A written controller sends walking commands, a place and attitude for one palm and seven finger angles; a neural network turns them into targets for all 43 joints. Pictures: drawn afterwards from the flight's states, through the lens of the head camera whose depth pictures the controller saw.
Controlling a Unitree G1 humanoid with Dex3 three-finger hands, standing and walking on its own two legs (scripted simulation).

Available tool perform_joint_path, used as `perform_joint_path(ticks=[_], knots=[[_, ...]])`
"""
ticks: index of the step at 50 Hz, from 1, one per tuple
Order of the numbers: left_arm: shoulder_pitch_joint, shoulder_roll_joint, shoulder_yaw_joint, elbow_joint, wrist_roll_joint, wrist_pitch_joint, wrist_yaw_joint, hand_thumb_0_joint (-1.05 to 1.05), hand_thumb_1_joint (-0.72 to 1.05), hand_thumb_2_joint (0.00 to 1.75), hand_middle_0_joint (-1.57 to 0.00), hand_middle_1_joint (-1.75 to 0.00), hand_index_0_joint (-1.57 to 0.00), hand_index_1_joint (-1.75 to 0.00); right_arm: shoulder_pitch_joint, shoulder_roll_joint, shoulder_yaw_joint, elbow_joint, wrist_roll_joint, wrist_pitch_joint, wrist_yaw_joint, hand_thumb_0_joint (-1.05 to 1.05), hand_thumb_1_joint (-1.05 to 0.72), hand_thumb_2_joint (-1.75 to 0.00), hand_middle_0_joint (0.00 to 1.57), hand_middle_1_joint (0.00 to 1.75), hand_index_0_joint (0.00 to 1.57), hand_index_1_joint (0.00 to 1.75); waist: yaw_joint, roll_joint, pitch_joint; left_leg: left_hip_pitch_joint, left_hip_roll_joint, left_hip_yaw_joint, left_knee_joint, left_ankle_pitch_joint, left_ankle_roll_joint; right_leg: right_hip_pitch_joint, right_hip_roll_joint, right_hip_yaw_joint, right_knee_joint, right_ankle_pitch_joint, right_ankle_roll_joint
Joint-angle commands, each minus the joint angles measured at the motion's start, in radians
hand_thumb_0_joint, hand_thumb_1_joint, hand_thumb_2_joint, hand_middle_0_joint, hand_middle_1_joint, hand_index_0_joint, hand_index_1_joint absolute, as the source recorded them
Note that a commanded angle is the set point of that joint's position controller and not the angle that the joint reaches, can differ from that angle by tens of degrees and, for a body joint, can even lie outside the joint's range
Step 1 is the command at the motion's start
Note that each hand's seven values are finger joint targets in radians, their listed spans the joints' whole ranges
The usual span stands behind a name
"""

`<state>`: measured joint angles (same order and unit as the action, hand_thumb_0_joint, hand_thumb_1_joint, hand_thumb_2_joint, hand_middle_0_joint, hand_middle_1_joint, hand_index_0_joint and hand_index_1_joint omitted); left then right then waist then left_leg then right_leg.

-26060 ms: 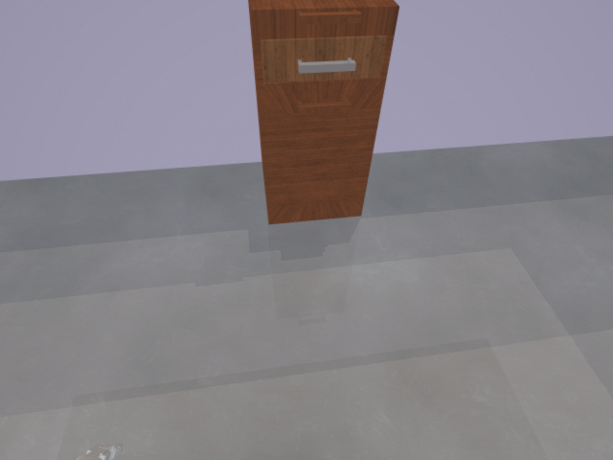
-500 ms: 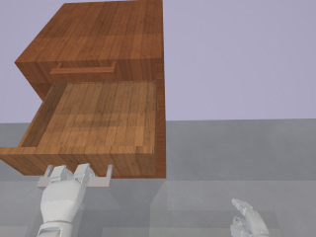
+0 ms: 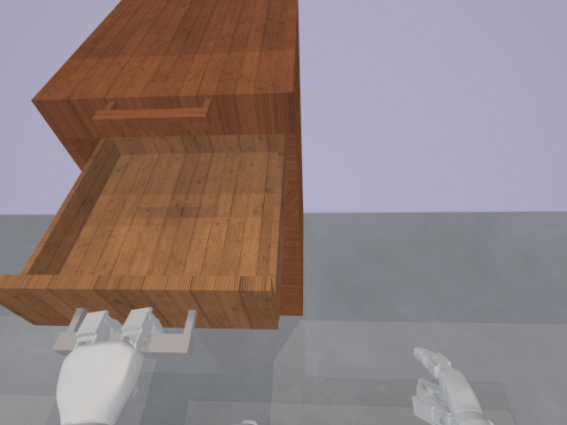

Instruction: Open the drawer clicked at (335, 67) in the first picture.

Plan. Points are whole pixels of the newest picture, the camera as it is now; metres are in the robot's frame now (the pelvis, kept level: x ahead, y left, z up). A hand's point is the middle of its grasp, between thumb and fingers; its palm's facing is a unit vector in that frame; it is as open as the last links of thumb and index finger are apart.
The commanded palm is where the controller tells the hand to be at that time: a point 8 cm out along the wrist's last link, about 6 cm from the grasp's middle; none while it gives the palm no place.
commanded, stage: open the thumb to release the handle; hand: left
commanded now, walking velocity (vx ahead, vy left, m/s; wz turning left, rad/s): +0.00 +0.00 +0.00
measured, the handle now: (130, 330) +0.24 +0.23 +0.02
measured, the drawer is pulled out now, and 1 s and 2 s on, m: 0.30 0.30 0.30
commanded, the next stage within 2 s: lift the hand off the handle in 0.48 s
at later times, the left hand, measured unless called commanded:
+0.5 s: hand (116, 378) +0.18 +0.24 +0.01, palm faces -0.01 -0.11 -0.99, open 12.4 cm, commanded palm +0.16 +0.24 +0.06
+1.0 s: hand (118, 372) +0.19 +0.24 +0.01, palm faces +0.00 -0.11 -0.99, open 13.7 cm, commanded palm +0.17 +0.23 +0.08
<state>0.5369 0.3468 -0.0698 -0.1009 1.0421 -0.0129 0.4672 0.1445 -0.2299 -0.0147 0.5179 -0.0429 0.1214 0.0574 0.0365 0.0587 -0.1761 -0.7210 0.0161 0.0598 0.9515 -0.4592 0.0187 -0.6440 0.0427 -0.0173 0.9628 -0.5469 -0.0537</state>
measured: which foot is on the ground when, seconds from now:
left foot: down 0.00-1.00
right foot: down 0.00-1.00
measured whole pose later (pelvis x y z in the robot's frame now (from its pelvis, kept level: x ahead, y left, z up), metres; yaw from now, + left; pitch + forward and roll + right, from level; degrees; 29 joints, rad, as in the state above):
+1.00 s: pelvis -0.02 +0.01 +0.01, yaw +2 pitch +10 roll -1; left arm 0.33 0.34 -0.12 0.04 1.04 0.04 0.41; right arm 0.16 -0.21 -0.01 0.58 -0.02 0.13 0.00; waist 0.06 0.07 -0.15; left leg -0.67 0.00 0.03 0.89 -0.40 0.03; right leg -0.57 0.03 -0.05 0.89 -0.49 -0.05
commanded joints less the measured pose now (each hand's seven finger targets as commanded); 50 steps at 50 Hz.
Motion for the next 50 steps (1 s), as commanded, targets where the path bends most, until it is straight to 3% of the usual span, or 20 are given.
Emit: perform_joint_path(ticks=[1,5,8,11,13,19,23,24,28,29,32,33,35,37,39,40,42,44,48,50], knots=[[-0.069,0.169,0.158,-0.099,0.012,0.013,0.059,0.00,0.76,0.84,-0.39,-1.34,-0.39,-1.34,-0.097,-0.101,-0.033,-0.137,-0.001,-0.047,-0.043,0.00,-0.90,-0.90,0.20,0.30,0.20,0.30,0.006,-0.048,-0.116,0.197,-0.048,-0.051,-0.076,0.298,0.021,0.021,-0.003,0.036,-0.160,0.492,0.010],[-0.079,0.174,0.158,-0.100,-0.022,0.025,0.044,0.00,0.48,0.72,-0.37,-1.30,-0.37,-1.30,-0.104,-0.105,-0.035,-0.129,0.007,-0.047,-0.054,0.00,-0.90,-0.90,0.20,0.30,0.20,0.30,0.014,-0.056,-0.171,0.223,-0.048,-0.047,-0.090,0.316,0.022,0.068,-0.006,0.040,-0.178,0.518,0.015],[-0.091,0.181,0.159,-0.076,-0.034,0.032,0.025,0.00,0.27,0.63,-0.35,-1.28,-0.35,-1.28,-0.110,-0.105,-0.031,-0.116,0.011,-0.049,-0.065,0.00,-0.90,-0.90,0.20,0.30,0.20,0.30,0.011,-0.074,-0.168,0.212,-0.051,-0.044,-0.101,0.304,0.024,0.093,-0.011,0.051,-0.196,0.534,0.022],[-0.094,0.154,0.114,-0.046,-0.030,0.029,0.003,0.00,0.06,0.54,-0.34,-1.26,-0.34,-1.26,-0.109,-0.101,-0.032,-0.117,0.017,-0.052,-0.070,0.00,-0.90,-0.90,0.20,0.30,0.20,0.30,0.001,-0.071,-0.094,0.199,-0.049,-0.046,-0.117,0.272,0.027,0.075,-0.011,0.042,-0.218,0.485,0.022],[-0.123,0.198,0.156,-0.042,-0.028,0.021,-0.004,0.00,-0.08,0.48,-0.33,-1.24,-0.33,-1.24,-0.118,-0.105,-0.027,-0.108,0.014,-0.051,-0.074,0.00,-0.90,-0.90,0.20,0.30,0.20,0.30,0.013,-0.080,-0.115,0.199,-0.051,-0.041,-0.120,0.262,0.027,0.087,-0.016,0.052,-0.228,0.469,0.026],[-0.097,0.154,0.118,-0.041,-0.033,0.001,-0.011,0.00,-0.50,0.30,-0.30,-1.20,-0.30,-1.20,-0.108,-0.099,-0.037,-0.115,0.016,-0.057,-0.071,0.00,-0.90,-0.90,0.20,0.30,0.20,0.30,0.010,-0.041,-0.102,0.217,-0.049,-0.044,-0.129,0.265,0.028,0.084,-0.010,0.041,-0.231,0.449,0.017],[-0.150,0.178,0.143,-0.032,-0.026,-0.005,-0.009,0.00,-0.50,0.30,-0.30,-1.20,-0.30,-1.20,-0.121,-0.106,-0.032,-0.112,0.013,-0.049,-0.068,0.00,-0.90,-0.90,0.20,0.30,0.20,0.30,0.011,-0.058,-0.093,0.203,-0.049,-0.051,-0.132,0.240,0.024,0.055,-0.009,0.037,-0.232,0.387,0.018],[-0.148,0.149,0.112,-0.029,-0.024,-0.005,-0.008,0.00,-0.50,0.30,-0.30,-1.20,-0.30,-1.20,-0.111,-0.102,-0.038,-0.118,0.015,-0.053,-0.068,0.00,-0.90,-0.90,0.20,0.30,0.20,0.30,0.001,-0.050,-0.068,0.203,-0.047,-0.052,-0.132,0.229,0.027,0.042,-0.006,0.031,-0.234,0.371,0.016],[-0.177,0.175,0.138,-0.034,-0.013,-0.003,0.003,0.00,-0.50,0.30,-0.30,-1.20,-0.30,-1.20,-0.111,-0.105,-0.036,-0.115,0.011,-0.049,-0.064,0.00,-0.90,-0.90,0.20,0.30,0.20,0.30,0.012,-0.042,-0.128,0.226,-0.046,-0.052,-0.129,0.243,0.024,0.039,-0.004,0.025,-0.224,0.355,0.013],[-0.094,0.083,0.050,-0.004,-0.016,0.006,-0.003,0.00,-0.50,0.30,-0.30,-1.20,-0.30,-1.20,-0.105,-0.097,-0.041,-0.128,0.013,-0.055,-0.058,0.00,-0.90,-0.90,0.20,0.30,0.20,0.30,0.004,-0.043,-0.077,0.217,-0.043,-0.054,-0.132,0.241,0.026,0.025,0.001,0.012,-0.223,0.355,0.010],[-0.198,0.105,0.053,-0.023,-0.014,0.014,-0.004,0.00,-0.50,0.30,-0.30,-1.20,-0.30,-1.20,-0.098,-0.106,-0.043,-0.121,0.016,-0.050,-0.057,0.00,-0.90,-0.90,0.20,0.30,0.20,0.30,-0.014,-0.059,-0.100,0.226,-0.037,-0.063,-0.134,0.237,0.026,0.015,0.001,0.007,-0.222,0.333,0.010],[-0.242,0.131,0.069,-0.047,-0.005,0.011,-0.001,0.00,-0.50,0.30,-0.30,-1.20,-0.30,-1.20,-0.105,-0.107,-0.038,-0.118,0.009,-0.047,-0.058,0.00,-0.90,-0.90,0.20,0.30,0.20,0.30,-0.006,-0.064,-0.127,0.231,-0.039,-0.061,-0.131,0.230,0.025,0.009,-0.003,0.013,-0.222,0.321,0.014],[-0.214,0.122,0.060,-0.020,0.006,0.021,0.002,0.00,-0.50,0.30,-0.30,-1.20,-0.30,-1.20,-0.105,-0.104,-0.035,-0.120,0.010,-0.046,-0.058,0.00,-0.90,-0.90,0.20,0.30,0.20,0.30,0.000,-0.061,-0.116,0.228,-0.041,-0.062,-0.133,0.231,0.024,0.007,0.000,0.010,-0.220,0.321,0.011],[-0.248,0.087,0.020,-0.014,0.004,0.031,-0.003,0.00,-0.50,0.30,-0.30,-1.20,-0.30,-1.20,-0.095,-0.103,-0.038,-0.118,0.014,-0.048,-0.060,0.00,-0.90,-0.90,0.20,0.30,0.20,0.30,-0.021,-0.071,-0.100,0.232,-0.037,-0.068,-0.138,0.226,0.027,0.003,0.001,0.001,-0.224,0.312,0.010],[-0.263,0.095,0.020,-0.020,0.011,0.032,-0.002,0.00,-0.50,0.30,-0.30,-1.20,-0.30,-1.20,-0.092,-0.100,-0.039,-0.113,0.014,-0.048,-0.063,0.00,-0.90,-0.90,0.20,0.30,0.20,0.30,-0.014,-0.048,-0.100,0.247,-0.037,-0.066,-0.139,0.226,0.028,0.002,0.003,0.004,-0.227,0.309,0.008],[-0.266,0.098,0.020,-0.020,0.007,0.037,-0.004,0.00,-0.50,0.30,-0.30,-1.20,-0.30,-1.20,-0.093,-0.100,-0.034,-0.114,0.011,-0.046,-0.062,0.00,-0.90,-0.90,0.20,0.30,0.20,0.30,-0.011,-0.076,-0.131,0.249,-0.040,-0.064,-0.135,0.236,0.029,0.012,-0.001,0.004,-0.229,0.324,0.013],[-0.297,0.101,0.018,-0.004,0.004,0.044,-0.011,0.00,-0.50,0.30,-0.30,-1.20,-0.30,-1.20,-0.089,-0.103,-0.034,-0.109,0.016,-0.046,-0.068,0.00,-0.90,-0.90,0.20,0.30,0.20,0.30,-0.022,-0.083,-0.106,0.244,-0.037,-0.068,-0.143,0.235,0.029,0.017,0.000,0.005,-0.234,0.333,0.011],[-0.299,0.109,0.026,0.017,0.009,0.045,-0.014,0.00,-0.50,0.30,-0.30,-1.20,-0.30,-1.20,-0.090,-0.098,-0.034,-0.105,0.018,-0.045,-0.072,0.00,-0.90,-0.90,0.20,0.30,0.20,0.30,-0.017,-0.074,-0.088,0.243,-0.037,-0.067,-0.148,0.218,0.028,0.011,0.002,0.006,-0.238,0.308,0.011],[-0.352,0.164,0.060,-0.104,0.000,0.040,-0.017,0.00,-0.50,0.30,-0.30,-1.20,-0.30,-1.20,-0.104,-0.096,-0.027,-0.109,0.014,-0.047,-0.077,0.00,-0.90,-0.90,0.20,0.30,0.20,0.30,0.000,-0.026,-0.171,0.308,-0.038,-0.061,-0.161,0.259,0.029,0.056,-0.005,0.018,-0.253,0.337,0.010],[-0.306,0.147,0.045,-0.148,-0.013,0.036,-0.024,0.00,-0.50,0.30,-0.30,-1.20,-0.30,-1.20,-0.109,-0.091,-0.026,-0.118,0.016,-0.050,-0.074,0.00,-0.90,-0.90,0.20,0.30,0.20,0.30,0.006,-0.004,-0.170,0.329,-0.038,-0.062,-0.169,0.287,0.029,0.072,-0.005,0.010,-0.256,0.357,0.007]])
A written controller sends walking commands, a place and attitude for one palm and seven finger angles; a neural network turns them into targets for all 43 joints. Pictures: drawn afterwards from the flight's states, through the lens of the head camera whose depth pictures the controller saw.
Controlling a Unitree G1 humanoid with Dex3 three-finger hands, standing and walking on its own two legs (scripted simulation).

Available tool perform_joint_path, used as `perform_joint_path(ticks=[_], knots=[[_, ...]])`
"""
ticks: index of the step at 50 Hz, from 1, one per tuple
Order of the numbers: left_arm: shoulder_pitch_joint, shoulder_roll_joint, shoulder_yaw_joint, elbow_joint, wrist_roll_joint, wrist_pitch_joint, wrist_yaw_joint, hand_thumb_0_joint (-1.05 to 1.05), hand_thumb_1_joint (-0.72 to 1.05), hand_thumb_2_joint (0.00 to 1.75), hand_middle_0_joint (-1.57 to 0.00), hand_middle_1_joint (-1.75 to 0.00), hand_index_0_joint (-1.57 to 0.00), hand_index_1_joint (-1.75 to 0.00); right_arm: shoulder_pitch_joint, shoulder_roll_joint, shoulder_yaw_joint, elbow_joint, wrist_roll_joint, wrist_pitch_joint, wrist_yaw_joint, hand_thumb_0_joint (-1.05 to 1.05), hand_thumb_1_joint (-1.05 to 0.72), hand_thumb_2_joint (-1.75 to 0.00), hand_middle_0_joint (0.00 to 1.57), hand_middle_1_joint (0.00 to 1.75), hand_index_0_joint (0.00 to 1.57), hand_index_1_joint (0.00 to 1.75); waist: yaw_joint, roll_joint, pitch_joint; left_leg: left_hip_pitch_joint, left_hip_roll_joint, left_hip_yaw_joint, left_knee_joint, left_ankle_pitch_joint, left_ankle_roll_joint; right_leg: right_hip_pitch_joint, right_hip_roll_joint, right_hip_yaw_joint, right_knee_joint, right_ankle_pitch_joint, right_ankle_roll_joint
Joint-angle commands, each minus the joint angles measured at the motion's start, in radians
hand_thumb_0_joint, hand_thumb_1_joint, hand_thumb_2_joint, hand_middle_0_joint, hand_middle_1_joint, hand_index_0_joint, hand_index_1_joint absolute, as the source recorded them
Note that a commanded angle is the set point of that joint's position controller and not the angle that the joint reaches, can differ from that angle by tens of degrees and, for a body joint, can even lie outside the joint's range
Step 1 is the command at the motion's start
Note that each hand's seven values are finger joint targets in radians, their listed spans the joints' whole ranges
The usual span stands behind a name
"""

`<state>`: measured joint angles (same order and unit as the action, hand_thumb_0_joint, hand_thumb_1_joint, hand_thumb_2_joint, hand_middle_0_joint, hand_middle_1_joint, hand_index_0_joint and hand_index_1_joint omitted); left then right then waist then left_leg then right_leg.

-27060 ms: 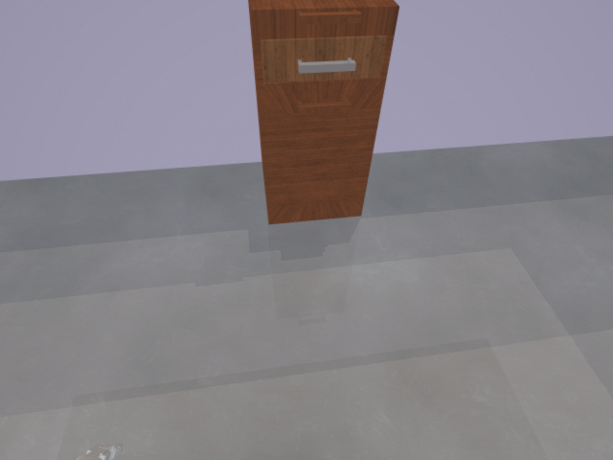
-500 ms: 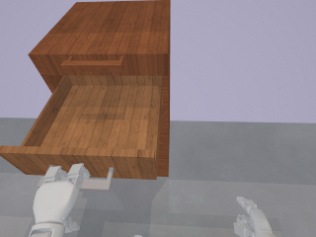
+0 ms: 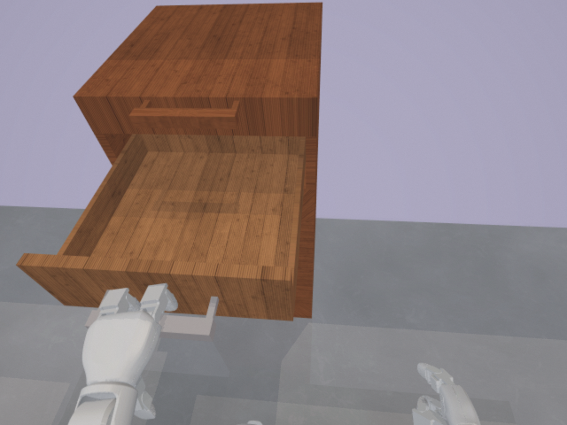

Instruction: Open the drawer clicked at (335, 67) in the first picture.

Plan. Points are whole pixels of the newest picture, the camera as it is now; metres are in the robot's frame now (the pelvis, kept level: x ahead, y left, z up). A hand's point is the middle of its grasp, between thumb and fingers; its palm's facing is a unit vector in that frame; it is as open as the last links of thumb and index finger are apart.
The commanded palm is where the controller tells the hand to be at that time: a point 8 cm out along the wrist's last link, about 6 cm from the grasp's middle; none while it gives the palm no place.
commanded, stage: lift the hand off the handle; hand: left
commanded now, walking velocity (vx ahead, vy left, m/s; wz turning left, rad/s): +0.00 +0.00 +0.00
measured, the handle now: (156, 312) +0.26 +0.22 +0.01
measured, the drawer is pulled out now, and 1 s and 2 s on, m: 0.30 0.30 0.30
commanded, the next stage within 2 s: draw the hand back to the body in 1.18 s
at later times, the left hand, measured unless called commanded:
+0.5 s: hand (130, 329) +0.22 +0.22 +0.07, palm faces +0.06 -0.13 -0.99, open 13.6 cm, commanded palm +0.20 +0.21 +0.14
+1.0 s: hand (106, 304) +0.21 +0.21 +0.14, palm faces +0.09 -0.12 -0.99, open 13.8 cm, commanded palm +0.19 +0.21 +0.21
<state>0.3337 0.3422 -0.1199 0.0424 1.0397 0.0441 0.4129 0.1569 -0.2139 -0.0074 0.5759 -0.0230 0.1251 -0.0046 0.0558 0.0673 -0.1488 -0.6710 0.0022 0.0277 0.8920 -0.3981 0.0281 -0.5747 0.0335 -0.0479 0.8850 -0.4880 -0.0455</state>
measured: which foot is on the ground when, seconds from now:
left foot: down 0.00-1.00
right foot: down 0.00-1.00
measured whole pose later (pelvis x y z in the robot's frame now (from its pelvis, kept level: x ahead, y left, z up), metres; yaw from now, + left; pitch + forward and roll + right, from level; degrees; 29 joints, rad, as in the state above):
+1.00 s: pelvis +0.01 -0.01 +0.04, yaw +0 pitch +2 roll +0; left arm 0.44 0.48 -0.03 -0.42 0.87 0.08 0.11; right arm 0.11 -0.26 0.02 0.54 0.02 0.13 0.02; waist 0.10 0.11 -0.08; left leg -0.33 0.00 0.03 0.59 -0.29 0.02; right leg -0.24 0.04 -0.03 0.58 -0.37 -0.05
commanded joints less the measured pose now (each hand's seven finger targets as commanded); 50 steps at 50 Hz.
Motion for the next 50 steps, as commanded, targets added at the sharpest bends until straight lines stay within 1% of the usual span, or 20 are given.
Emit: perform_joint_path(ticks=[1,3,4,5,6,7,9,15,16,20,21,23,24,26,28,31,33,39,45,50], knots=[[-0.078,0.142,0.091,-0.302,-0.021,-0.025,0.025,0.00,-0.50,0.30,-0.30,-1.20,-0.30,-1.20,-0.119,-0.104,-0.037,-0.177,0.000,-0.057,-0.013,0.00,-0.90,-0.90,0.20,0.30,0.20,0.30,-0.019,-0.017,-0.167,0.283,-0.020,-0.031,-0.114,0.235,0.021,0.006,0.007,0.039,-0.182,0.309,-0.003],[-0.043,0.184,0.135,-0.328,-0.031,-0.031,0.020,0.00,-0.50,0.30,-0.30,-1.20,-0.30,-1.20,-0.131,-0.107,-0.030,-0.182,-0.003,-0.057,-0.009,0.00,-0.90,-0.90,0.20,0.30,0.20,0.30,-0.006,-0.035,-0.170,0.284,-0.019,-0.032,-0.122,0.246,0.019,0.021,0.006,0.040,-0.188,0.317,-0.001],[-0.005,0.155,0.114,-0.314,-0.036,-0.026,0.015,0.00,-0.50,0.30,-0.30,-1.20,-0.30,-1.20,-0.135,-0.104,-0.031,-0.184,0.003,-0.058,-0.009,0.00,-0.90,-0.90,0.20,0.30,0.20,0.30,-0.010,-0.034,-0.121,0.269,-0.019,-0.034,-0.130,0.236,0.020,0.020,0.008,0.036,-0.193,0.312,-0.002],[-0.050,0.176,0.128,-0.336,-0.032,-0.028,0.015,0.00,-0.50,0.30,-0.30,-1.20,-0.30,-1.20,-0.145,-0.108,-0.026,-0.183,-0.002,-0.056,-0.005,0.00,-0.90,-0.90,0.20,0.30,0.20,0.30,-0.010,-0.042,-0.125,0.273,-0.017,-0.035,-0.136,0.225,0.017,0.007,0.006,0.035,-0.196,0.291,0.001],[-0.033,0.146,0.104,-0.335,-0.035,-0.024,0.011,0.00,-0.50,0.30,-0.30,-1.20,-0.30,-1.20,-0.141,-0.105,-0.030,-0.187,0.002,-0.058,-0.003,0.00,-0.90,-0.90,0.20,0.30,0.20,0.30,-0.015,-0.037,-0.100,0.273,-0.016,-0.034,-0.143,0.215,0.019,0.009,0.005,0.032,-0.205,0.282,0.001],[-0.019,0.174,0.139,-0.322,-0.035,-0.014,0.011,0.00,-0.50,0.30,-0.30,-1.20,-0.30,-1.20,-0.146,-0.109,-0.029,-0.188,0.006,-0.057,-0.002,0.00,-0.90,-0.90,0.20,0.30,0.20,0.30,-0.010,-0.032,-0.094,0.272,-0.012,-0.036,-0.154,0.215,0.015,0.016,0.007,0.032,-0.209,0.268,-0.003],[-0.036,0.151,0.111,-0.333,-0.035,0.002,0.002,0.00,-0.50,0.30,-0.30,-1.20,-0.30,-1.20,-0.149,-0.106,-0.030,-0.192,0.009,-0.055,0.002,0.00,-0.90,-0.90,0.20,0.30,0.20,0.30,-0.010,-0.028,-0.079,0.284,-0.012,-0.035,-0.167,0.203,0.016,0.019,0.008,0.028,-0.217,0.252,-0.001],[-0.072,0.197,0.134,-0.424,-0.056,0.014,-0.039,0.00,-0.50,0.30,-0.30,-1.20,-0.30,-1.20,-0.165,-0.108,-0.021,-0.199,0.012,-0.061,-0.002,0.00,-0.90,-0.90,0.20,0.30,0.20,0.30,0.007,-0.028,-0.138,0.350,-0.013,-0.033,-0.197,0.241,0.017,0.079,-0.002,0.037,-0.247,0.288,0.003],[-0.072,0.176,0.109,-0.420,-0.058,0.014,-0.049,0.00,-0.50,0.30,-0.30,-1.20,-0.30,-1.20,-0.165,-0.104,-0.023,-0.195,0.016,-0.062,-0.004,0.00,-0.90,-0.90,0.20,0.30,0.20,0.30,-0.003,-0.026,-0.099,0.347,-0.012,-0.033,-0.202,0.237,0.018,0.074,0.000,0.036,-0.253,0.285,0.003],[-0.062,0.209,0.139,-0.458,-0.061,0.007,-0.077,0.00,-0.50,0.30,-0.30,-1.20,-0.30,-1.20,-0.174,-0.106,-0.016,-0.194,0.013,-0.064,0.000,0.00,-0.90,-0.90,0.20,0.30,0.20,0.30,0.013,-0.039,-0.107,0.383,-0.010,-0.031,-0.215,0.275,0.018,0.098,-0.004,0.040,-0.273,0.322,0.003],[-0.030,0.188,0.121,-0.463,-0.067,0.010,-0.086,0.00,-0.50,0.30,-0.30,-1.20,-0.30,-1.20,-0.170,-0.102,-0.018,-0.200,0.018,-0.064,0.002,0.00,-0.90,-0.90,0.20,0.30,0.20,0.30,0.011,-0.028,-0.094,0.382,-0.010,-0.030,-0.221,0.279,0.018,0.108,-0.004,0.039,-0.274,0.329,0.004],[-0.056,0.213,0.140,-0.493,-0.073,0.012,-0.102,0.00,-0.50,0.30,-0.30,-1.20,-0.30,-1.20,-0.182,-0.106,-0.009,-0.200,0.017,-0.061,0.006,0.00,-0.90,-0.90,0.20,0.30,0.20,0.30,0.016,-0.022,-0.098,0.399,-0.009,-0.031,-0.231,0.295,0.015,0.121,-0.008,0.041,-0.284,0.345,0.004],[-0.026,0.187,0.121,-0.496,-0.083,0.016,-0.111,0.00,-0.50,0.30,-0.30,-1.20,-0.30,-1.20,-0.180,-0.100,-0.014,-0.203,0.022,-0.061,0.007,0.00,-0.90,-0.90,0.20,0.30,0.20,0.30,0.014,-0.017,-0.079,0.399,-0.007,-0.030,-0.240,0.290,0.016,0.127,-0.006,0.037,-0.289,0.338,0.004],[-0.053,0.194,0.121,-0.498,-0.084,0.021,-0.126,0.00,-0.50,0.30,-0.30,-1.20,-0.30,-1.20,-0.184,-0.101,-0.012,-0.199,0.023,-0.059,0.007,0.00,-0.90,-0.90,0.20,0.30,0.20,0.30,0.010,-0.035,-0.062,0.408,-0.006,-0.030,-0.251,0.288,0.017,0.130,-0.008,0.037,-0.304,0.335,0.007],[-0.042,0.233,0.156,-0.510,-0.087,0.027,-0.143,0.00,-0.50,0.30,-0.30,-1.20,-0.30,-1.20,-0.191,-0.104,-0.003,-0.202,0.023,-0.058,0.008,0.00,-0.90,-0.90,0.20,0.30,0.20,0.30,0.025,-0.036,-0.078,0.423,-0.008,-0.025,-0.257,0.298,0.016,0.155,-0.013,0.048,-0.322,0.358,0.008],[-0.031,0.226,0.149,-0.517,-0.100,0.033,-0.171,0.00,-0.50,0.30,-0.30,-1.20,-0.30,-1.20,-0.197,-0.102,-0.003,-0.204,0.029,-0.054,0.007,0.00,-0.90,-0.90,0.20,0.30,0.20,0.30,0.022,-0.071,-0.054,0.423,-0.010,-0.021,-0.276,0.308,0.018,0.186,-0.018,0.048,-0.338,0.391,0.014],[-0.053,0.257,0.172,-0.530,-0.111,0.037,-0.192,0.00,-0.50,0.30,-0.30,-1.20,-0.30,-1.20,-0.205,-0.106,0.006,-0.201,0.030,-0.053,0.007,0.00,-0.90,-0.90,0.20,0.30,0.20,0.30,0.030,-0.055,-0.059,0.438,-0.008,-0.022,-0.290,0.307,0.018,0.201,-0.021,0.054,-0.356,0.390,0.014],[-0.025,0.267,0.183,-0.616,-0.142,0.021,-0.235,0.00,-0.50,0.30,-0.30,-1.20,-0.30,-1.20,-0.213,-0.106,0.004,-0.212,0.034,-0.055,0.007,0.00,-0.90,-0.90,0.20,0.30,0.20,0.30,0.031,-0.026,-0.055,0.481,-0.006,-0.017,-0.312,0.353,0.020,0.247,-0.030,0.056,-0.388,0.448,0.015],[-0.007,0.313,0.240,-0.645,-0.157,0.017,-0.258,0.00,-0.50,0.30,-0.30,-1.20,-0.30,-1.20,-0.215,-0.115,0.007,-0.211,0.032,-0.047,0.011,0.00,-0.90,-0.90,0.20,0.30,0.20,0.30,0.041,-0.044,-0.044,0.493,-0.008,-0.015,-0.324,0.374,0.018,0.276,-0.032,0.056,-0.413,0.492,0.019],[-0.001,0.299,0.225,-0.693,-0.186,0.028,-0.284,0.00,-0.50,0.30,-0.30,-1.20,-0.30,-1.20,-0.228,-0.117,0.007,-0.224,0.041,-0.046,0.016,0.00,-0.90,-0.90,0.20,0.30,0.20,0.30,0.039,-0.018,-0.043,0.515,-0.008,-0.017,-0.341,0.395,0.017,0.296,-0.035,0.048,-0.428,0.501,0.022]])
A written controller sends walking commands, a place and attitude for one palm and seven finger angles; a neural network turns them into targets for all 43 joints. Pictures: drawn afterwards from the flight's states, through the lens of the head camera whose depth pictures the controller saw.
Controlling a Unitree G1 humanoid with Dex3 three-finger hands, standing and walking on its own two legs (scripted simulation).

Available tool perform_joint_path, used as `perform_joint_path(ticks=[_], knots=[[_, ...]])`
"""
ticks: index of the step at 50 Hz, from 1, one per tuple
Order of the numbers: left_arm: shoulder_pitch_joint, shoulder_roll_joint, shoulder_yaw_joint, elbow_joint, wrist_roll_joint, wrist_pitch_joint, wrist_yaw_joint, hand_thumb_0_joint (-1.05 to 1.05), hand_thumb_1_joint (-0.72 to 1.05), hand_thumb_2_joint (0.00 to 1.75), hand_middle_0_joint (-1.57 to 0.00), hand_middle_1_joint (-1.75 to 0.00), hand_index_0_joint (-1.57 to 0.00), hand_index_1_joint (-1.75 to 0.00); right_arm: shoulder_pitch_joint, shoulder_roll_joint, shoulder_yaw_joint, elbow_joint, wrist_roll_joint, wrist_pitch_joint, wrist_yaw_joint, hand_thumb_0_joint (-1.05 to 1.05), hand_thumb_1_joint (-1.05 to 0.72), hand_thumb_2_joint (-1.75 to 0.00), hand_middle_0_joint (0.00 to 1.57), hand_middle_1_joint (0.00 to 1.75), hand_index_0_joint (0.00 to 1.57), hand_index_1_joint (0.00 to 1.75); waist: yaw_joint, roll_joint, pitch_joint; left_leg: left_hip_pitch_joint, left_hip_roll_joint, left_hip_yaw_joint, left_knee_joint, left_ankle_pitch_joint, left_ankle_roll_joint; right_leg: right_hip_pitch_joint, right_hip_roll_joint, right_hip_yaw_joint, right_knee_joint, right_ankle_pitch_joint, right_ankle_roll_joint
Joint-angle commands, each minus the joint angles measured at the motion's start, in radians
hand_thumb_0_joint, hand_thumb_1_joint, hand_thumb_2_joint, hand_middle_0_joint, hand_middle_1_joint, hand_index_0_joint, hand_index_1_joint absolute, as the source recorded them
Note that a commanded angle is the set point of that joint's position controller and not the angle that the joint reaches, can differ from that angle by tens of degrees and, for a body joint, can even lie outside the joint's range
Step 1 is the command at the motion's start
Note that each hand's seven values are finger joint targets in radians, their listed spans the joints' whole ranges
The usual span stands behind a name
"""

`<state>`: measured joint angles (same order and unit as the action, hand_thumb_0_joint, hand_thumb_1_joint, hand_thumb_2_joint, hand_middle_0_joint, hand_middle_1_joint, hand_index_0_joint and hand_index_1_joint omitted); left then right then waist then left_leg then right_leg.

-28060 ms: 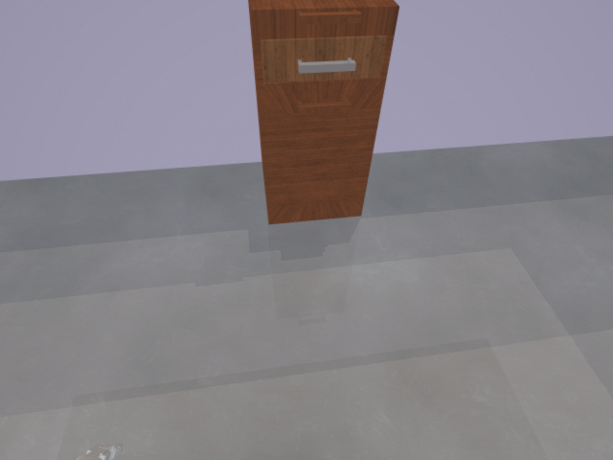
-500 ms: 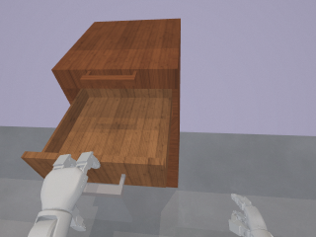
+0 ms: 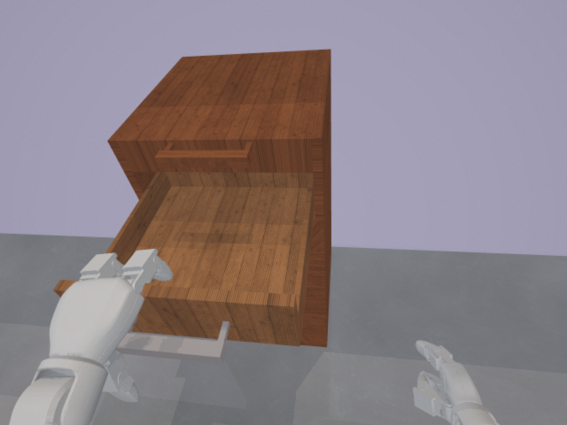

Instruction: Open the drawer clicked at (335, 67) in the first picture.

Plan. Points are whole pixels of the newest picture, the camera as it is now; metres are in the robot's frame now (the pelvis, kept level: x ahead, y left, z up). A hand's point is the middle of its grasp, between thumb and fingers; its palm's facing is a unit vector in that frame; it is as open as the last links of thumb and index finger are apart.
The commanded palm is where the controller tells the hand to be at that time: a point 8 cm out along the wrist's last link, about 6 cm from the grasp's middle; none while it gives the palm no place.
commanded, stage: lift the hand off the handle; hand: left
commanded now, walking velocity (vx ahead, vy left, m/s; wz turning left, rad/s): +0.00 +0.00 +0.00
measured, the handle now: (173, 335) +0.25 +0.23 -0.02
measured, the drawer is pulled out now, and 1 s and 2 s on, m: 0.30 0.30 0.30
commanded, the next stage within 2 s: draw the hand back to the body in 0.18 s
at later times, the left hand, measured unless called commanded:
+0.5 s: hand (109, 326) +0.19 +0.24 +0.12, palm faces +0.08 -0.11 -0.99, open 13.8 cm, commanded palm +0.17 +0.24 +0.18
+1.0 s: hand (93, 325) +0.18 +0.25 +0.13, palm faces +0.26 -0.75 -0.61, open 13.7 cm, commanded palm +0.15 +0.27 +0.18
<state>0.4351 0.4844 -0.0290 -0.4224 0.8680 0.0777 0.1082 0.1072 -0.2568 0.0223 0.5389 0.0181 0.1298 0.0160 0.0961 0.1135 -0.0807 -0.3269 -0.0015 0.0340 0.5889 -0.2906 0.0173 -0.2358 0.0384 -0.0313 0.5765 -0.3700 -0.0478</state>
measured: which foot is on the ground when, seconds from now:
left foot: down 0.00-1.00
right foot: down 0.00-1.00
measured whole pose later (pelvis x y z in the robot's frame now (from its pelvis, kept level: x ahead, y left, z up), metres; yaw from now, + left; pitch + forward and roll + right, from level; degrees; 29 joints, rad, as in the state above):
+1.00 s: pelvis -0.01 +0.03 +0.01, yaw +0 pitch -2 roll -1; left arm 0.52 0.36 0.17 -0.47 0.15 -0.03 0.10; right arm 0.14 -0.22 0.04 0.52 0.03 0.00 -0.03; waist 0.07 0.09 0.01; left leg -0.25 -0.03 0.04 0.54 -0.27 0.05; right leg -0.14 0.01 -0.03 0.50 -0.33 -0.01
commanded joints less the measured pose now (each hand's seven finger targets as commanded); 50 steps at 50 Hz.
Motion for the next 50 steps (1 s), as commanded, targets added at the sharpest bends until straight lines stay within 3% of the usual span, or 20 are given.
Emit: perform_joint_path(ticks=[1,5,8,10,12,13,21,22,27,28,33,36,37,42,44,45,46,47,48,50], knots=[[-0.130,0.165,0.136,-0.258,-0.017,-0.006,0.017,0.00,-0.50,0.30,-0.30,-1.20,-0.30,-1.20,-0.184,-0.075,-0.021,-0.192,0.005,-0.054,-0.003,0.00,-0.90,-0.90,0.20,0.30,0.20,0.30,-0.009,-0.073,-0.100,0.172,0.002,-0.024,-0.043,0.279,0.025,-0.050,-0.047,0.035,-0.122,0.369,0.027],[-0.132,0.195,0.162,-0.208,-0.027,0.004,-0.011,0.00,-0.50,0.30,-0.30,-1.20,-0.30,-1.20,-0.182,-0.077,-0.019,-0.178,0.001,-0.052,-0.010,0.00,-0.90,-0.90,0.20,0.30,0.20,0.30,-0.004,-0.116,-0.070,0.166,-0.003,-0.024,-0.059,0.249,0.028,-0.044,-0.040,0.033,-0.149,0.333,0.030],[-0.101,0.160,0.145,-0.155,-0.032,0.014,-0.033,0.00,-0.50,0.30,-0.30,-1.20,-0.30,-1.20,-0.177,-0.075,-0.013,-0.176,0.007,-0.053,-0.002,0.00,-0.90,-0.90,0.20,0.30,0.20,0.30,-0.005,-0.126,-0.047,0.153,0.001,-0.024,-0.068,0.238,0.027,-0.044,-0.040,0.027,-0.153,0.321,0.029],[-0.132,0.201,0.175,-0.149,-0.039,0.013,-0.043,0.00,-0.50,0.30,-0.30,-1.20,-0.30,-1.20,-0.184,-0.084,-0.016,-0.172,0.008,-0.043,-0.009,0.00,-0.90,-0.90,0.20,0.30,0.20,0.30,-0.006,-0.121,-0.044,0.151,-0.004,-0.023,-0.078,0.227,0.026,-0.031,-0.039,0.032,-0.161,0.315,0.032],[-0.172,0.172,0.150,-0.223,-0.039,0.001,-0.041,0.00,-0.50,0.30,-0.30,-1.20,-0.30,-1.20,-0.226,-0.072,-0.007,-0.197,0.015,-0.062,-0.007,0.00,-0.90,-0.90,0.20,0.30,0.20,0.30,-0.007,-0.062,-0.067,0.181,-0.001,-0.029,-0.072,0.231,0.023,-0.038,-0.043,0.046,-0.164,0.306,0.025],[-0.159,0.168,0.139,-0.218,-0.036,-0.011,-0.043,0.00,-0.50,0.30,-0.30,-1.20,-0.30,-1.20,-0.179,-0.072,-0.012,-0.188,0.004,-0.064,-0.008,0.00,-0.90,-0.90,0.20,0.30,0.20,0.30,-0.006,-0.063,-0.094,0.186,-0.001,-0.025,-0.069,0.237,0.027,-0.038,-0.043,0.032,-0.161,0.291,0.026],[-0.149,0.236,0.233,-0.203,-0.025,-0.047,-0.010,0.00,-0.50,0.30,-0.30,-1.20,-0.30,-1.20,-0.176,-0.080,-0.014,-0.178,0.000,-0.063,-0.017,0.00,-0.90,-0.90,0.20,0.30,0.20,0.30,0.000,-0.079,-0.065,0.176,0.002,-0.029,-0.067,0.224,0.020,-0.054,-0.046,0.038,-0.173,0.271,0.021],[-0.132,0.243,0.260,-0.197,-0.037,-0.041,-0.007,0.00,-0.50,0.30,-0.30,-1.20,-0.30,-1.20,-0.205,-0.078,-0.012,-0.182,0.009,-0.071,-0.016,0.00,-0.90,-0.90,0.20,0.30,0.20,0.30,0.006,-0.054,-0.066,0.178,0.001,-0.035,-0.065,0.227,0.018,-0.042,-0.040,0.051,-0.175,0.283,0.015],[-0.082,0.235,0.265,-0.173,-0.083,-0.034,-0.024,0.00,-0.50,0.30,-0.30,-1.20,-0.30,-1.20,-0.207,-0.085,-0.017,-0.187,0.017,-0.073,-0.018,0.00,-0.90,-0.90,0.20,0.30,0.20,0.30,0.000,-0.075,-0.062,0.171,-0.001,-0.036,-0.070,0.220,0.020,-0.035,-0.041,0.044,-0.172,0.294,0.025],[-0.086,0.217,0.225,-0.178,-0.079,-0.041,-0.036,0.00,-0.50,0.30,-0.30,-1.20,-0.30,-1.20,-0.172,-0.088,-0.019,-0.180,0.008,-0.069,-0.018,0.00,-0.90,-0.90,0.20,0.30,0.20,0.30,-0.005,-0.069,-0.074,0.172,-0.002,-0.031,-0.068,0.230,0.025,-0.041,-0.042,0.028,-0.167,0.293,0.029],[-0.068,0.218,0.213,-0.251,-0.080,-0.061,-0.043,0.00,-0.50,0.30,-0.30,-1.20,-0.30,-1.20,-0.158,-0.090,-0.019,-0.196,0.004,-0.079,-0.021,0.00,-0.90,-0.90,0.20,0.30,0.20,0.30,-0.009,-0.061,-0.076,0.183,0.008,-0.039,-0.072,0.230,0.024,-0.066,-0.041,0.012,-0.169,0.255,0.028],[-0.049,0.269,0.272,-0.272,-0.061,-0.075,-0.020,0.00,-0.50,0.30,-0.30,-1.20,-0.30,-1.20,-0.150,-0.099,-0.023,-0.202,0.000,-0.074,-0.026,0.00,-0.90,-0.90,0.20,0.30,0.20,0.30,0.003,-0.086,-0.089,0.187,0.015,-0.039,-0.065,0.248,0.022,-0.062,-0.048,0.016,-0.162,0.279,0.028],[-0.020,0.294,0.317,-0.272,-0.065,-0.069,-0.010,0.00,-0.50,0.30,-0.30,-1.20,-0.30,-1.20,-0.180,-0.100,-0.017,-0.204,0.007,-0.078,-0.027,0.00,-0.90,-0.90,0.20,0.30,0.20,0.30,0.010,-0.055,-0.089,0.182,0.017,-0.045,-0.064,0.249,0.018,-0.048,-0.039,0.029,-0.160,0.290,0.018],[0.010,0.264,0.326,-0.259,-0.085,-0.062,0.009,0.00,-0.50,0.30,-0.30,-1.20,-0.30,-1.20,-0.182,-0.092,-0.022,-0.206,0.015,-0.068,-0.016,0.00,-0.90,-0.90,0.20,0.30,0.20,0.30,0.010,-0.003,-0.059,0.172,0.023,-0.053,-0.075,0.251,0.010,-0.068,-0.028,0.010,-0.152,0.245,0.013],[0.001,0.246,0.295,-0.268,-0.089,-0.061,0.002,0.00,-0.50,0.30,-0.30,-1.20,-0.30,-1.20,-0.149,-0.093,-0.029,-0.204,0.012,-0.064,-0.013,0.00,-0.90,-0.90,0.20,0.30,0.20,0.30,0.001,-0.018,-0.078,0.180,0.030,-0.049,-0.080,0.258,0.011,-0.073,-0.036,-0.011,-0.144,0.226,0.021],[-0.049,-0.168,0.206,-0.220,-0.802,-0.122,-0.005,0.00,-0.47,0.32,-0.30,-1.18,-0.30,-1.18,-0.060,-0.019,-0.021,-0.218,0.023,-0.139,-0.039,0.00,-0.90,-0.90,0.20,0.30,0.20,0.30,-0.107,-0.104,-0.014,0.302,0.043,-0.071,-0.109,0.177,0.029,-0.031,-0.016,-0.030,-0.158,0.199,0.011],[0.007,-0.057,0.256,-0.197,-0.828,-0.152,0.007,0.00,-0.43,0.33,-0.29,-1.15,-0.29,-1.15,-0.064,-0.047,-0.021,-0.198,0.019,-0.188,-0.056,0.00,-0.90,-0.90,0.20,0.30,0.20,0.30,-0.082,-0.163,0.014,0.282,0.071,-0.086,-0.137,0.123,0.023,-0.041,-0.026,-0.021,-0.157,0.136,0.017],[0.046,-0.066,0.263,-0.173,-0.832,-0.162,0.011,0.00,-0.40,0.34,-0.29,-1.13,-0.29,-1.13,-0.089,-0.045,-0.012,-0.185,0.020,-0.215,-0.062,0.00,-0.90,-0.90,0.20,0.30,0.20,0.30,-0.076,-0.122,0.049,0.272,0.071,-0.097,-0.154,0.079,0.017,-0.060,-0.016,-0.015,-0.166,0.087,0.012],[0.055,-0.055,0.282,-0.214,-0.881,-0.180,0.016,0.00,-0.36,0.36,-0.29,-1.11,-0.29,-1.11,-0.061,-0.057,-0.012,-0.181,0.012,-0.217,-0.075,0.00,-0.90,-0.90,0.20,0.30,0.20,0.30,-0.065,-0.177,0.014,0.260,0.063,-0.101,-0.176,0.085,0.016,-0.022,-0.027,-0.028,-0.184,0.107,0.016],[-0.018,0.001,0.317,-0.332,-0.901,-0.217,0.033,0.00,-0.29,0.39,-0.29,-1.07,-0.29,-1.07,-0.069,-0.066,-0.014,-0.172,0.000,-0.252,-0.094,0.00,-0.90,-0.90,0.20,0.30,0.20,0.30,-0.053,-0.152,-0.032,0.267,0.049,-0.084,-0.175,0.130,0.019,0.024,-0.039,-0.013,-0.190,0.154,0.021]])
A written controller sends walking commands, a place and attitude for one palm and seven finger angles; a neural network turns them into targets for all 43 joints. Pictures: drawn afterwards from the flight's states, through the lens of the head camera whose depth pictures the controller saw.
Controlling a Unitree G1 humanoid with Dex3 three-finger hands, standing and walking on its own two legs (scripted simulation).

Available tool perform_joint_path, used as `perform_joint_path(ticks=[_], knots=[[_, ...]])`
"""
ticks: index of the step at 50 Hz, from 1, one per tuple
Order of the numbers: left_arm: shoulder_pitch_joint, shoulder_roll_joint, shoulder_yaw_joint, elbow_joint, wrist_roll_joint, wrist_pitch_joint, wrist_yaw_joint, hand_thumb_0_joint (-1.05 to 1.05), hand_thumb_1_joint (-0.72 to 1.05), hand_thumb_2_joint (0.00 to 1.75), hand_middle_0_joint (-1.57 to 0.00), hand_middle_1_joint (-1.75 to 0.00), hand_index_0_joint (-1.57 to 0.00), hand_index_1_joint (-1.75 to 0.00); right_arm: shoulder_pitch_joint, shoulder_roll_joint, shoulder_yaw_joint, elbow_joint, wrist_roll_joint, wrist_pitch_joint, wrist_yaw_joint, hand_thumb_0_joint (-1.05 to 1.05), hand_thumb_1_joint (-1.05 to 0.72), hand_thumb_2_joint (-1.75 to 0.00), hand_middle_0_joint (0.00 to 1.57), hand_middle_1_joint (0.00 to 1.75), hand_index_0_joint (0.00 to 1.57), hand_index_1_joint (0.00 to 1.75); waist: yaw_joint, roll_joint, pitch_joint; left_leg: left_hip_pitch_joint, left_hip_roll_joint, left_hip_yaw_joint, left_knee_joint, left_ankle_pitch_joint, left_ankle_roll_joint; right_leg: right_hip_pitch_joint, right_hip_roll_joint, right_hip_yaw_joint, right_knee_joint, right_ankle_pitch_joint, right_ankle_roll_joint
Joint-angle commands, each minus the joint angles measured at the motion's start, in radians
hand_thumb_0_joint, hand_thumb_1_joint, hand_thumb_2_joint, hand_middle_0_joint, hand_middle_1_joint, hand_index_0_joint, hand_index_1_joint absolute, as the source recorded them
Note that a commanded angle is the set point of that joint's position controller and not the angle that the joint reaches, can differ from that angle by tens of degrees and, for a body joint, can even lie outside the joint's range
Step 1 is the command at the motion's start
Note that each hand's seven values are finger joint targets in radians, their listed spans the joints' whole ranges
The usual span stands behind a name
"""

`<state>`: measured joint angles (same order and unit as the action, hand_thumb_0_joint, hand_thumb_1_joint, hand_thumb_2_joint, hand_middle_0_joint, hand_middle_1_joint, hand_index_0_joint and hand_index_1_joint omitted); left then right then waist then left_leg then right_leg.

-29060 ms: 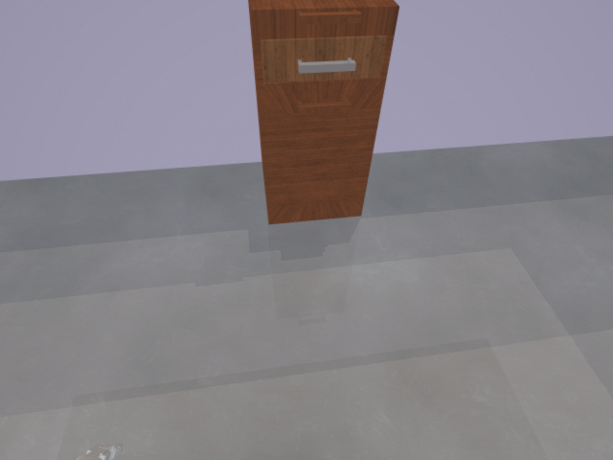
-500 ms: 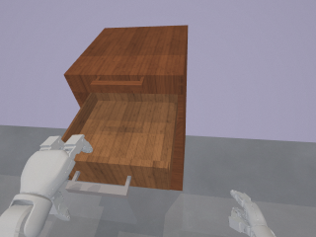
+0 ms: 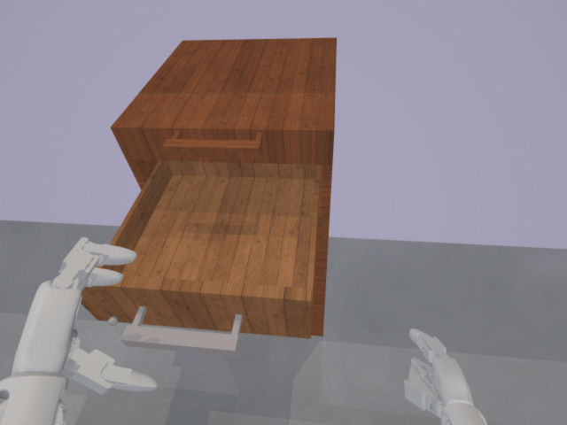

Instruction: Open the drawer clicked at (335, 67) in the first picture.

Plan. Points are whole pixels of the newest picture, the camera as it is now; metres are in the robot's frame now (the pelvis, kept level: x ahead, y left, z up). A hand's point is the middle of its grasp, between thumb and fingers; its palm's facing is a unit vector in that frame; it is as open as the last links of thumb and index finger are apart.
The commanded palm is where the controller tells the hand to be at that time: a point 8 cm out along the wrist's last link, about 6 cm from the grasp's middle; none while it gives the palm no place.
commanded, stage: draw the hand back to the body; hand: left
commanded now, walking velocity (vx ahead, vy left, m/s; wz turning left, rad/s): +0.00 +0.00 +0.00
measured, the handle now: (185, 328) +0.26 +0.20 -0.03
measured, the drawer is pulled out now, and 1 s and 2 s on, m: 0.30 0.30 0.30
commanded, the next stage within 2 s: step back with the hand held close in 0.88 s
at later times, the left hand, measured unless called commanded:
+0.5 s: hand (109, 306) +0.20 +0.22 +0.15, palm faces +0.34 -0.84 -0.41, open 10.2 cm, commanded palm +0.15 +0.26 +0.18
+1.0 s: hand (109, 312) +0.19 +0.21 +0.16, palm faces +0.39 -0.83 -0.41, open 7.5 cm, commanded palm +0.14 +0.25 +0.18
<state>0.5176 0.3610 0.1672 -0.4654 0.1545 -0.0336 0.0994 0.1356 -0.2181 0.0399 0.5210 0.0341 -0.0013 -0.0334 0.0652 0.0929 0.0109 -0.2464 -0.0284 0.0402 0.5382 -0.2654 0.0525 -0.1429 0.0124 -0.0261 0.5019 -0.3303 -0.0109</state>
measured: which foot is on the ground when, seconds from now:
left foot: down 0.00-1.00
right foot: down 0.00-1.00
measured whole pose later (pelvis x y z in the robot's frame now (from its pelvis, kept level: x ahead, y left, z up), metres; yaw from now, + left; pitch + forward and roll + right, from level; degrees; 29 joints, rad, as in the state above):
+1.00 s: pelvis +0.01 -0.03 +0.01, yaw +1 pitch -3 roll +0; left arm 0.56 0.34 0.27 -0.46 -0.08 -0.07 0.11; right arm 0.16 -0.22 0.01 0.62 0.02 -0.06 -0.07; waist 0.06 0.08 0.00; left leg -0.15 0.00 0.01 0.43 -0.23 0.01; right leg -0.03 0.05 -0.05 0.37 -0.29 -0.05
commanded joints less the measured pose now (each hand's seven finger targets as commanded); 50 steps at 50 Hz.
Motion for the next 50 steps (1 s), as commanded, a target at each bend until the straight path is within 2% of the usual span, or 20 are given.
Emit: perform_joint_path(ticks=[1,2,4,6,8,10,13,16,21,22,28,30,34,36,38,42,45,48,49,50], knots=[[-0.118,0.136,0.123,-0.342,-0.194,-0.117,0.048,0.00,-0.26,0.40,-0.28,-1.04,-0.28,-1.04,-0.101,-0.097,-0.028,-0.153,-0.019,-0.143,-0.049,0.00,-0.90,-0.90,0.20,0.30,0.20,0.30,-0.017,-0.097,-0.127,0.180,0.077,-0.090,-0.129,0.121,-0.020,-0.056,-0.026,-0.011,-0.113,0.121,-0.015],[-0.112,0.165,0.155,-0.335,-0.196,-0.115,0.057,0.00,-0.22,0.42,-0.28,-1.02,-0.28,-1.02,-0.111,-0.102,-0.024,-0.128,-0.024,-0.159,-0.053,0.00,-0.90,-0.90,0.20,0.30,0.20,0.30,-0.011,-0.026,-0.087,0.158,0.075,-0.089,-0.136,0.115,-0.024,-0.060,-0.026,-0.004,-0.123,0.116,-0.021],[-0.105,0.126,0.121,-0.350,-0.199,-0.119,0.056,0.00,-0.15,0.45,-0.27,-0.98,-0.27,-0.98,-0.093,-0.089,-0.015,-0.120,-0.023,-0.180,-0.046,0.00,-0.90,-0.90,0.20,0.30,0.20,0.30,-0.016,0.051,-0.057,0.144,0.073,-0.095,-0.149,0.131,-0.034,-0.053,-0.031,-0.010,-0.125,0.130,-0.030],[-0.089,0.123,0.135,-0.340,-0.206,-0.120,0.053,0.00,-0.08,0.48,-0.27,-0.93,-0.27,-0.93,-0.083,-0.087,-0.016,-0.103,-0.023,-0.190,-0.041,0.00,-0.90,-0.90,0.20,0.30,0.20,0.30,-0.014,0.096,-0.046,0.146,0.073,-0.095,-0.148,0.184,-0.042,-0.035,-0.030,-0.014,-0.127,0.172,-0.036],[-0.061,0.125,0.161,-0.291,-0.207,-0.119,0.047,0.00,-0.01,0.51,-0.26,-0.88,-0.26,-0.88,-0.073,-0.092,-0.019,-0.081,-0.028,-0.187,-0.035,0.00,-0.90,-0.90,0.20,0.30,0.20,0.30,-0.011,0.083,-0.029,0.142,0.070,-0.094,-0.140,0.221,-0.045,-0.030,-0.020,-0.023,-0.141,0.204,-0.040],[-0.014,0.106,0.171,-0.238,-0.219,-0.112,0.035,0.00,0.06,0.54,-0.26,-0.84,-0.26,-0.84,-0.074,-0.092,-0.030,-0.077,-0.027,-0.176,-0.030,0.00,-0.90,-0.90,0.20,0.30,0.20,0.30,-0.008,0.003,-0.051,0.157,0.075,-0.085,-0.132,0.270,-0.041,-0.016,-0.019,-0.029,-0.138,0.257,-0.033],[0.024,0.079,0.164,-0.202,-0.230,-0.107,0.016,0.00,0.17,0.58,-0.25,-0.77,-0.25,-0.77,-0.081,-0.097,-0.043,-0.076,-0.022,-0.157,-0.025,0.00,-0.90,-0.90,0.20,0.30,0.20,0.30,-0.013,-0.061,-0.057,0.166,0.076,-0.074,-0.125,0.300,-0.037,-0.011,-0.018,-0.032,-0.147,0.299,-0.024],[0.007,0.105,0.180,-0.250,-0.233,-0.112,0.013,0.00,0.27,0.63,-0.25,-0.70,-0.25,-0.70,-0.091,-0.103,-0.053,-0.090,-0.017,-0.149,-0.027,0.00,-0.90,-0.90,0.20,0.30,0.20,0.30,-0.014,-0.083,-0.108,0.188,0.074,-0.068,-0.122,0.310,-0.031,0.006,-0.028,-0.019,-0.147,0.327,-0.018],[0.009,0.145,0.216,-0.282,-0.233,-0.111,0.023,0.00,0.44,0.70,-0.23,-0.59,-0.23,-0.59,-0.095,-0.101,-0.059,-0.085,-0.016,-0.142,-0.038,0.00,-0.90,-0.90,0.20,0.30,0.20,0.30,-0.011,-0.052,-0.140,0.212,0.066,-0.053,-0.111,0.336,-0.027,0.019,-0.036,-0.009,-0.154,0.382,-0.015],[-0.007,0.162,0.235,-0.288,-0.232,-0.110,0.028,0.00,0.48,0.72,-0.23,-0.57,-0.23,-0.57,-0.100,-0.102,-0.059,-0.075,-0.017,-0.144,-0.042,0.00,-0.90,-0.90,0.20,0.30,0.20,0.30,-0.011,-0.022,-0.136,0.210,0.061,-0.049,-0.105,0.337,-0.029,0.018,-0.036,-0.004,-0.161,0.388,-0.017],[0.003,0.146,0.239,-0.215,-0.232,-0.098,0.031,0.00,0.69,0.81,-0.22,-0.43,-0.22,-0.43,-0.099,-0.100,-0.060,-0.057,-0.019,-0.129,-0.047,0.00,-0.90,-0.90,0.20,0.30,0.20,0.30,-0.013,-0.028,-0.082,0.216,0.053,-0.043,-0.104,0.335,-0.025,-0.008,-0.031,-0.013,-0.180,0.405,-0.012],[0.007,0.128,0.226,-0.182,-0.237,-0.091,0.027,0.00,0.76,0.84,-0.21,-0.39,-0.21,-0.39,-0.103,-0.099,-0.060,-0.060,-0.016,-0.120,-0.048,0.00,-0.90,-0.90,0.20,0.30,0.20,0.30,-0.014,-0.067,-0.057,0.210,0.054,-0.044,-0.109,0.311,-0.022,-0.020,-0.030,-0.015,-0.185,0.385,-0.008],[-0.014,0.126,0.211,-0.210,-0.240,-0.096,0.021,0.00,0.90,0.90,-0.20,-0.30,-0.20,-0.30,-0.107,-0.100,-0.060,-0.075,-0.013,-0.119,-0.045,0.00,-0.90,-0.90,0.20,0.30,0.20,0.30,-0.016,-0.069,-0.072,0.212,0.056,-0.046,-0.116,0.305,-0.020,-0.003,-0.041,-0.003,-0.181,0.390,-0.007],[-0.022,0.132,0.212,-0.210,-0.240,-0.095,0.019,0.00,0.90,0.90,-0.20,-0.30,-0.20,-0.30,-0.114,-0.100,-0.061,-0.081,-0.014,-0.116,-0.047,0.00,-0.90,-0.90,0.20,0.30,0.20,0.30,-0.013,-0.088,-0.073,0.212,0.055,-0.044,-0.117,0.297,-0.018,-0.002,-0.042,0.001,-0.181,0.389,-0.003],[-0.022,0.143,0.226,-0.203,-0.238,-0.101,0.022,0.00,0.90,0.90,-0.20,-0.30,-0.20,-0.30,-0.114,-0.100,-0.059,-0.066,-0.020,-0.117,-0.048,0.00,-0.90,-0.90,0.20,0.30,0.20,0.30,-0.010,-0.039,-0.069,0.222,0.047,-0.040,-0.114,0.279,-0.018,-0.016,-0.037,0.002,-0.205,0.362,-0.007],[-0.030,0.164,0.243,-0.238,-0.241,-0.098,0.026,0.00,0.90,0.90,-0.20,-0.30,-0.20,-0.30,-0.120,-0.096,-0.057,-0.075,-0.017,-0.123,-0.050,0.00,-0.90,-0.90,0.20,0.30,0.20,0.30,-0.005,-0.039,-0.091,0.221,0.053,-0.043,-0.118,0.301,-0.023,0.006,-0.040,0.006,-0.193,0.382,-0.008],[-0.001,0.141,0.236,-0.186,-0.242,-0.096,0.023,0.00,0.90,0.90,-0.20,-0.30,-0.20,-0.30,-0.120,-0.094,-0.057,-0.066,-0.019,-0.114,-0.048,0.00,-0.90,-0.90,0.20,0.30,0.20,0.30,-0.007,-0.070,-0.066,0.218,0.050,-0.039,-0.115,0.289,-0.018,-0.009,-0.035,-0.002,-0.202,0.381,-0.004],[-0.013,0.135,0.226,-0.189,-0.241,-0.103,0.021,0.00,0.90,0.90,-0.20,-0.30,-0.20,-0.30,-0.119,-0.095,-0.057,-0.064,-0.018,-0.116,-0.047,0.00,-0.90,-0.90,0.20,0.30,0.20,0.30,-0.011,-0.031,-0.046,0.218,0.048,-0.040,-0.120,0.262,-0.020,-0.022,-0.035,0.000,-0.217,0.339,-0.006],[-0.022,0.140,0.224,-0.207,-0.243,-0.103,0.021,0.00,0.90,0.90,-0.20,-0.30,-0.20,-0.30,-0.119,-0.093,-0.057,-0.075,-0.013,-0.118,-0.046,0.00,-0.90,-0.90,0.20,0.30,0.20,0.30,-0.011,-0.035,-0.052,0.213,0.052,-0.044,-0.127,0.261,-0.022,-0.013,-0.041,0.004,-0.208,0.332,-0.006],[-0.158,0.291,0.374,-0.308,-0.232,-0.149,0.028,0.00,0.90,0.90,-0.20,-0.30,-0.20,-0.30,-0.077,-0.110,-0.056,-0.111,-0.009,-0.101,-0.041,0.00,-0.90,-0.90,0.20,0.30,0.20,0.30,-0.040,-0.058,0.045,0.127,0.063,-0.075,-0.073,0.204,-0.001,-0.124,-0.092,0.097,-0.261,0.398,0.008]])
